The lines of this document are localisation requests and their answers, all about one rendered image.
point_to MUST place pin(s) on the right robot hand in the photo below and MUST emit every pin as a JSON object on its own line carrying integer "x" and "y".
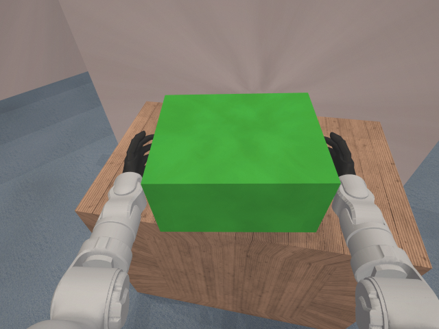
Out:
{"x": 340, "y": 154}

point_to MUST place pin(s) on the right robot upper arm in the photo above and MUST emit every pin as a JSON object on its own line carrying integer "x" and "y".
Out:
{"x": 395, "y": 303}

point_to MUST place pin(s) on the left robot upper arm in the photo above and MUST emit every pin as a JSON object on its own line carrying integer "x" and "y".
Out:
{"x": 90, "y": 298}

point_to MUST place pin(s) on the robot left forearm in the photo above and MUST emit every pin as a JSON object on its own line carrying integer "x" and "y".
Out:
{"x": 114, "y": 233}

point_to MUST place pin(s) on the carton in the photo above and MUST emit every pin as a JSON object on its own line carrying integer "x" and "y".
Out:
{"x": 239, "y": 163}

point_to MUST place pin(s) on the robot right forearm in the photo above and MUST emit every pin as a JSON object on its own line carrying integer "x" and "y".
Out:
{"x": 373, "y": 249}

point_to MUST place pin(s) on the pedestal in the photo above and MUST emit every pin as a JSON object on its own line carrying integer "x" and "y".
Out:
{"x": 302, "y": 278}

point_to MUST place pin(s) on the left robot hand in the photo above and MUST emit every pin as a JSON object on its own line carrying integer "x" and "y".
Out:
{"x": 135, "y": 159}

